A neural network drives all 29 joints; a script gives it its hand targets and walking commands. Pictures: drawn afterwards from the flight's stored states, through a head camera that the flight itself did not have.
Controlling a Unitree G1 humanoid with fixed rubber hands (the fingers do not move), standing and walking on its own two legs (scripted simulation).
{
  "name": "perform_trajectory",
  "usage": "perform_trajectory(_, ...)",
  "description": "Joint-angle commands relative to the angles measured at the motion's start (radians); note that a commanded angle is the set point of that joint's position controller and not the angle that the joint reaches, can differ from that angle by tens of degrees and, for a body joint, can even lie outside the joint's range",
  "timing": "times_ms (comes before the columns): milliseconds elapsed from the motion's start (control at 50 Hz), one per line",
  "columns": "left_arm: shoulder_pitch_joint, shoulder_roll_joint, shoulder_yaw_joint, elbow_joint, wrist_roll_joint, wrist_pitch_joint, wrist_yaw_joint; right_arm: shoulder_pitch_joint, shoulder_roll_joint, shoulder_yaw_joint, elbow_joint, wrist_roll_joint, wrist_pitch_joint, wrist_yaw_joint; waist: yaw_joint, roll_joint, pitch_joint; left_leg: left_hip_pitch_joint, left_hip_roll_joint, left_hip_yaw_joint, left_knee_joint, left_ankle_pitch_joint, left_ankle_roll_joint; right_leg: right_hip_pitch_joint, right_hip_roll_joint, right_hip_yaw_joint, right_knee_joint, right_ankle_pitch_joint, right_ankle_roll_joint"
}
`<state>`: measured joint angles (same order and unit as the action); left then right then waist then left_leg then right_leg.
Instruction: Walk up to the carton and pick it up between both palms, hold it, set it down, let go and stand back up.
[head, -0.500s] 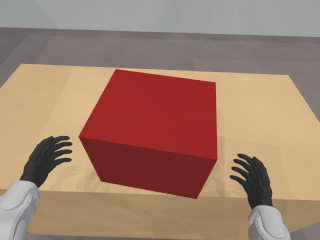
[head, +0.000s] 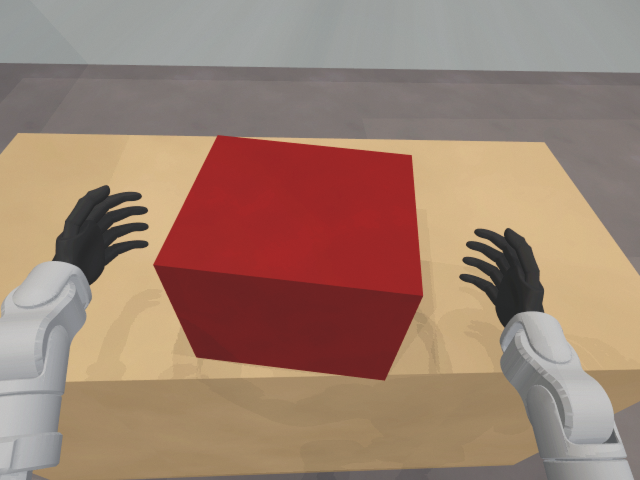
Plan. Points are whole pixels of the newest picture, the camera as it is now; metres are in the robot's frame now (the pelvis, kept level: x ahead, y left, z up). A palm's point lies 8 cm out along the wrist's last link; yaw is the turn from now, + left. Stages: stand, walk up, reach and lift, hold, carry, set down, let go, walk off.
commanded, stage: reach and lift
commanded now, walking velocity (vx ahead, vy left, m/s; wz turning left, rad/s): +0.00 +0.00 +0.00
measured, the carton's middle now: (301, 258) +0.40 +0.06 +0.03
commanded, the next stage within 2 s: none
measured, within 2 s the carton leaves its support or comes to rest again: neither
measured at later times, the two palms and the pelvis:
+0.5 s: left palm (87, 172) +0.37 +0.30 +0.19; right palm (514, 224) +0.36 -0.18 +0.17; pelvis +0.00 +0.00 +0.00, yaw +1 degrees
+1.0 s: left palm (107, 175) +0.40 +0.30 +0.17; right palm (487, 221) +0.39 -0.17 +0.14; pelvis +0.00 +0.00 +0.00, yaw +3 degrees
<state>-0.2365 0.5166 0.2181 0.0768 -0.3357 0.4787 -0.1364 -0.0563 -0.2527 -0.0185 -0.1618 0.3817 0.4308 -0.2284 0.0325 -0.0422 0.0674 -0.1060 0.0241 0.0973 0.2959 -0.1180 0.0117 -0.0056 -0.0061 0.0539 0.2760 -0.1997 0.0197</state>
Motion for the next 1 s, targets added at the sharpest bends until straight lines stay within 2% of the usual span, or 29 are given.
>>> perform_trajectory(0,-0.381,0.231,0.069,-0.104,-0.008,-0.018,0.007,-0.325,-0.11,-0.067,-0.127,0.0,-0.012,0.005,-0.009,0.086,-0.27,0.216,0.003,-0.054,0.005,0.121,-0.007,-0.157,0.001,0.001,-0.053,0.088,-0.034)
perform_trajectory(180,-0.617,0.28,0.025,0.049,-0.022,0.013,0.012,-0.564,-0.133,-0.084,0.023,0.009,0.032,0.007,-0.04,0.09,-0.339,0.177,0.002,-0.061,0.002,0.07,0.006,-0.151,0.002,-0.007,-0.032,0.083,-0.031)
perform_trajectory(440,-0.842,0.304,-0.015,0.208,-0.003,0.051,0.005,-0.809,-0.19,-0.075,0.21,0.039,0.051,0.025,-0.066,0.104,-0.441,0.205,-0.006,-0.075,0.043,0.21,-0.007,-0.125,0.019,-0.03,-0.011,0.232,-0.024)
perform_trajectory(640,-1.013,0.335,-0.05,0.357,0.001,0.029,0.0,-0.987,-0.203,-0.051,0.347,0.051,0.038,0.03,-0.075,0.104,-0.508,0.189,-0.016,-0.078,0.068,0.253,0.0,-0.107,0.019,-0.041,0.008,0.325,-0.009)
perform_trajectory(740,-1.048,0.33,-0.071,0.447,0.009,0.0,-0.01,-1.028,-0.189,-0.029,0.427,0.05,0.022,0.025,-0.081,0.097,-0.517,0.183,-0.022,-0.078,0.075,0.263,0.006,-0.093,0.018,-0.045,0.015,0.364,-0.001)
perform_trajectory(860,-0.969,0.261,-0.103,0.569,0.043,-0.08,-0.032,-0.949,-0.142,-0.006,0.533,0.023,-0.034,0.02,-0.092,0.097,-0.445,0.197,-0.025,-0.083,0.081,0.263,0.001,-0.118,0.027,-0.059,0.0,0.309,-0.007)
perform_trajectory(980,-0.941,0.227,-0.106,0.544,0.054,-0.231,-0.018,-0.901,-0.103,-0.02,0.497,-0.032,-0.17,0.023,-0.076,0.111,-0.477,0.239,-0.024,-0.079,0.107,0.282,-0.018,-0.175,0.036,-0.084,-0.006,0.239,-0.006)
